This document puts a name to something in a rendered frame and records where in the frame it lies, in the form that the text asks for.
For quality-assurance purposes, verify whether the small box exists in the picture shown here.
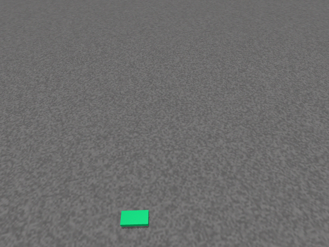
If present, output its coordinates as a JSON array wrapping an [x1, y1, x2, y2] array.
[[120, 210, 149, 227]]

